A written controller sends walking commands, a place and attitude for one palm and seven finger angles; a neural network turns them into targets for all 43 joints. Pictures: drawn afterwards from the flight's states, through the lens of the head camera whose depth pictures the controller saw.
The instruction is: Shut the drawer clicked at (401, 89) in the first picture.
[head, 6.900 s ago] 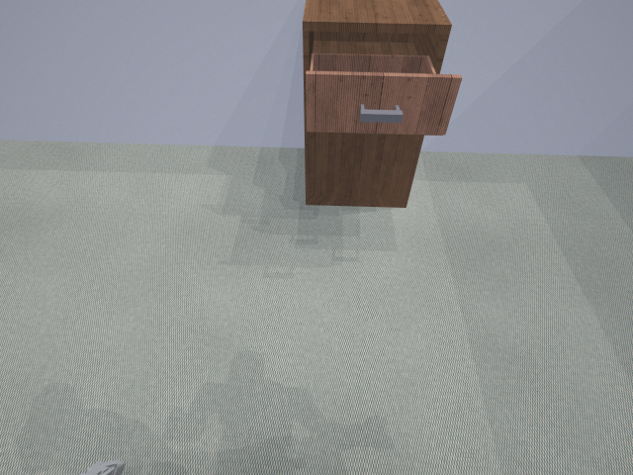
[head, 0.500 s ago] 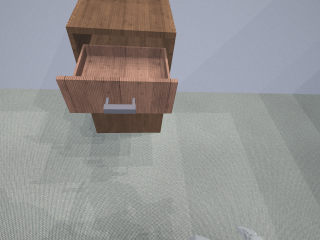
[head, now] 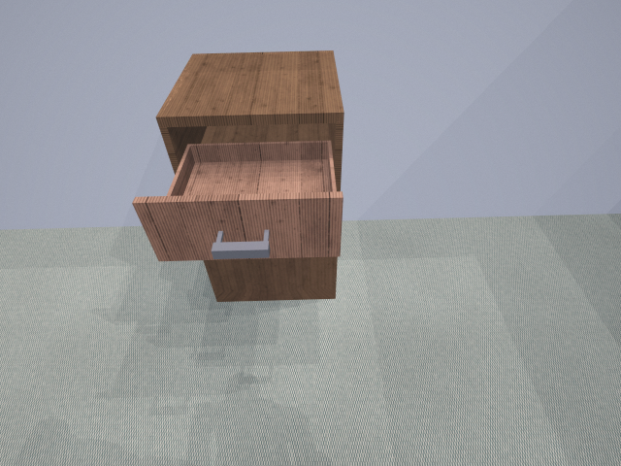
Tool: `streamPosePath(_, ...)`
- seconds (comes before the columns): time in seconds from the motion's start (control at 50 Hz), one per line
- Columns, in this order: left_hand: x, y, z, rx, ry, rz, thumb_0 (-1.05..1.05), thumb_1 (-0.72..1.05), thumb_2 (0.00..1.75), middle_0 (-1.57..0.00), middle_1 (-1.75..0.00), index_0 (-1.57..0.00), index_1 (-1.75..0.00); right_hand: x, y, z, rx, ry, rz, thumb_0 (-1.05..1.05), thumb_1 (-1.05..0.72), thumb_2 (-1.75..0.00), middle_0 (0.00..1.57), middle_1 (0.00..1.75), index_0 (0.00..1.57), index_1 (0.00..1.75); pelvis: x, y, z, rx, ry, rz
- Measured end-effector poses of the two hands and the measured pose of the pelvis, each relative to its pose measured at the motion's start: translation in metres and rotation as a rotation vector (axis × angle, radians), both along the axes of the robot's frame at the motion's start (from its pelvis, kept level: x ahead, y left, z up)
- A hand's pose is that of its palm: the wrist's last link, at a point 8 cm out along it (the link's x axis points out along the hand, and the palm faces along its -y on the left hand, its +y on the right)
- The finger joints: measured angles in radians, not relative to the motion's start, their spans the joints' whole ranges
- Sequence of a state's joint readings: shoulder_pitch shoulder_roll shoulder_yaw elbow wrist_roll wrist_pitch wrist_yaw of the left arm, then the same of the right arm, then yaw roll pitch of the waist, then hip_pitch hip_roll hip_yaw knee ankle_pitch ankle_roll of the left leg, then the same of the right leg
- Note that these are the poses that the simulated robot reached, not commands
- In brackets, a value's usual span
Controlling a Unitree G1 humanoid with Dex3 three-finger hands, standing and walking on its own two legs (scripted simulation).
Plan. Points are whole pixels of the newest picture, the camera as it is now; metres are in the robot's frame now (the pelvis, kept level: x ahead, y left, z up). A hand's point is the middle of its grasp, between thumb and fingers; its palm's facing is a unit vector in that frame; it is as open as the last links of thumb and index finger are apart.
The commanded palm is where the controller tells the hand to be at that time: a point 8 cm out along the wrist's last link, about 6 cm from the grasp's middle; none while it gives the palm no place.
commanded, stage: take the last steps up to it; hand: left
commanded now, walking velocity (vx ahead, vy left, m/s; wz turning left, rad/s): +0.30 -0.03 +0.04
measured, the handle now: (242, 242) +0.57 +0.18 -0.10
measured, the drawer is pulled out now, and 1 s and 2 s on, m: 0.30 0.30 0.30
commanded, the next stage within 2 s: come to a stop and stand still in 0.80 s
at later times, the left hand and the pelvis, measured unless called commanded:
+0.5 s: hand out of the picture +0.07 +0.21 -0.19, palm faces +0.07 -0.99 -0.12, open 7.4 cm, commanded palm none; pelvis +0.13 +0.06 -0.01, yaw -1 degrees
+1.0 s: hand (238, 350) +0.36 +0.16 -0.17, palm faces +0.00 -0.97 -0.23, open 7.2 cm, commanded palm none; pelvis +0.29 -0.02 +0.00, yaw -2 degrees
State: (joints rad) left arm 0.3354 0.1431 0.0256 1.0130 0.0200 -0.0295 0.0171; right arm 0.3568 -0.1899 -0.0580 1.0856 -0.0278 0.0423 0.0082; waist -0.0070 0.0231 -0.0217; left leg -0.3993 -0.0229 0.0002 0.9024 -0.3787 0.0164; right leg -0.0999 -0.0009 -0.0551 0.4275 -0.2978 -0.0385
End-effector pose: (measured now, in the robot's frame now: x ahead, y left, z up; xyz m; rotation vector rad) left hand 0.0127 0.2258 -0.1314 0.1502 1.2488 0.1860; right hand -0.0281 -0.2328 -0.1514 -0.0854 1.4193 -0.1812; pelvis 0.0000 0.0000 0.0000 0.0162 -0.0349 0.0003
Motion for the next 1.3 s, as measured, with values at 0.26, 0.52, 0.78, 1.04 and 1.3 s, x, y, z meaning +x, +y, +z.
streamPosePath(0.26, -0.083, -0.025, -0.004, -0.115, 0.366, 0.156, 0.00, 0.91, 0.90, -0.20, -0.30, -0.20, -0.30, 0.122, 0.024, 0.005, -0.006, -0.068, 0.102, 0.01, -0.91, -0.90, 0.20, 0.30, 0.20, 0.30, 0.059, 0.020, -0.002, -0.019, 0.025, 0.033)
streamPosePath(0.52, 0.073, 0.044, -0.026, -0.098, 0.225, 0.051, 0.01, 0.91, 0.90, -0.20, -0.30, -0.20, -0.30, 0.240, 0.063, 0.026, -0.076, -0.317, 0.048, -0.02, -0.96, -0.90, 0.21, 0.30, 0.21, 0.30, 0.137, 0.056, -0.004, -0.007, 0.012, -0.025)
streamPosePath(0.78, 0.316, 0.032, 0.002, 0.011, -0.116, -0.115, 0.00, 0.91, 0.90, -0.20, -0.30, -0.19, -0.30, 0.212, 0.032, -0.001, -0.005, -0.011, -0.052, 0.00, -0.92, -0.90, 0.20, 0.30, 0.20, 0.30, 0.225, 0.018, -0.007, 0.015, 0.024, -0.031)
streamPosePath(1.04, 0.341, -0.016, -0.004, 0.023, 0.008, -0.066, -0.01, 0.95, 0.90, -0.20, -0.30, -0.20, -0.30, 0.306, -0.004, -0.003, 0.005, -0.001, -0.026, 0.01, -0.91, -0.90, 0.20, 0.30, 0.20, 0.30, 0.298, -0.018, -0.003, -0.012, 0.031, -0.031)
streamPosePath(1.3, 0.324, -0.009, -0.027, -0.011, 0.114, -0.002, 0.00, 0.92, 0.90, -0.20, -0.30, -0.20, -0.30, 0.376, -0.003, 0.001, -0.059, -0.100, 0.048, 0.02, -0.94, -0.90, 0.20, 0.30, 0.20, 0.30, 0.308, -0.010, -0.010, 0.009, 0.004, -0.047)
